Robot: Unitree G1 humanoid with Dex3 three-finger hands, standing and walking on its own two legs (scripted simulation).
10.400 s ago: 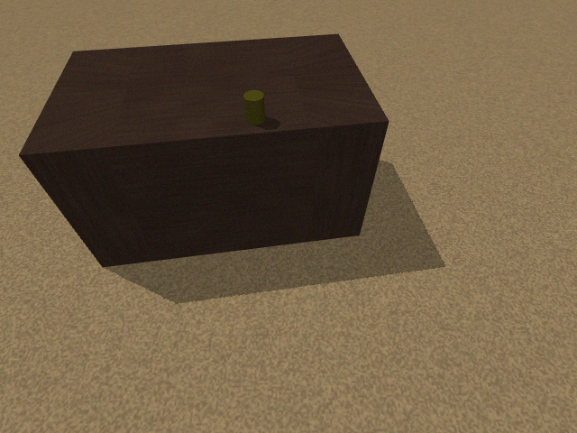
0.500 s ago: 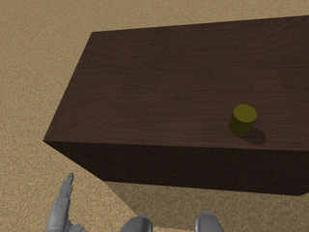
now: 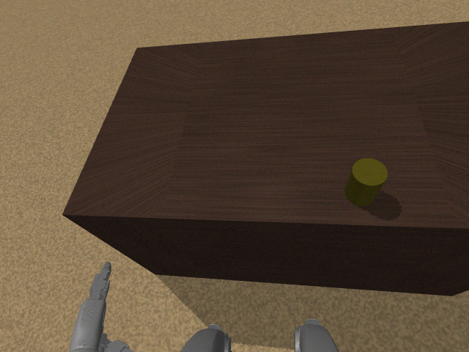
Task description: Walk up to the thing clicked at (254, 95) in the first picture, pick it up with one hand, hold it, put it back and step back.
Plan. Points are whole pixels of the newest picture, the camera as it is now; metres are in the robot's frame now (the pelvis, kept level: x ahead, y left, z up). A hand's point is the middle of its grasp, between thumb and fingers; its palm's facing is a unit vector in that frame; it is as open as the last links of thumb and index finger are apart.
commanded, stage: go down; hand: right
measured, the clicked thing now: (364, 182) +0.44 -0.21 -0.07
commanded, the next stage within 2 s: approach in 0.04 s
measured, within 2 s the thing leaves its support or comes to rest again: neither
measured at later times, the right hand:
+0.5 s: hand out of the picture +0.37 -0.35 +0.02, palm faces +0.20 +0.98 +0.05, open 17.7 cm
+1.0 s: hand (385, 185) +0.42 -0.24 -0.04, palm faces +0.19 +0.98 +0.05, open 17.7 cm
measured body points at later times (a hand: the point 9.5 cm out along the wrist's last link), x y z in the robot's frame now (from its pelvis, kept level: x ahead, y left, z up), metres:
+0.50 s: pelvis +0.00 +0.00 -0.01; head +0.09 -0.05 +0.42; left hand +0.16 +0.26 -0.02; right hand +0.36 -0.40 +0.02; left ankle +0.00 +0.16 -0.67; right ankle +0.03 -0.11 -0.67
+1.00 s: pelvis -0.02 +0.01 -0.05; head +0.10 -0.04 +0.38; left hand +0.13 +0.28 -0.03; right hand +0.41 -0.29 -0.04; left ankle +0.00 +0.16 -0.67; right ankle +0.03 -0.11 -0.67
